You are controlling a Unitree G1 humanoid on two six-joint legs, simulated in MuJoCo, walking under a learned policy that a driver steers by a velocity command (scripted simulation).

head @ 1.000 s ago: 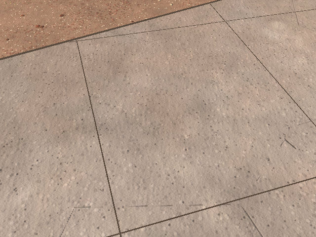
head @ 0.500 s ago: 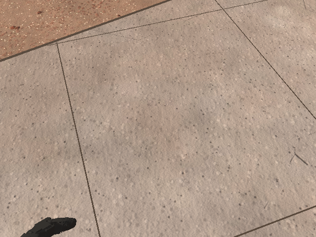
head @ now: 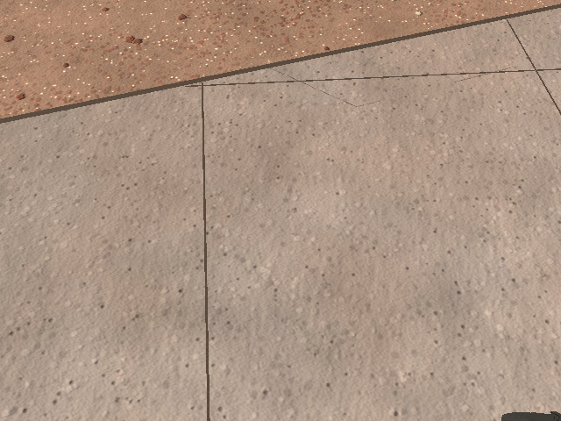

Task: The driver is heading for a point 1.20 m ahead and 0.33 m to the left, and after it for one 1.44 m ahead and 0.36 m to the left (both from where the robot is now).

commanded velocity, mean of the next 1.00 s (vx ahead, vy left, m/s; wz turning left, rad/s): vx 0.14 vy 0.00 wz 0.55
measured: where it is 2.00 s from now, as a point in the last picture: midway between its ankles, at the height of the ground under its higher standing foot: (153, 346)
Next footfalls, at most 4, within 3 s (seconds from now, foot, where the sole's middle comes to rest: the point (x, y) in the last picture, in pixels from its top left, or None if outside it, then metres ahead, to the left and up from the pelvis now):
0.38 right None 0.16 -0.15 -0.76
0.84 left None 0.05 0.09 -0.76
1.30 right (238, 393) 0.47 0.12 -0.76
1.78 left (94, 352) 0.56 0.46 -0.76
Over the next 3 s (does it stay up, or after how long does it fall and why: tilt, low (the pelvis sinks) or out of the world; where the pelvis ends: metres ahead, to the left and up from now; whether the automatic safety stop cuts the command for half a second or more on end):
stays up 1.08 0.40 0.02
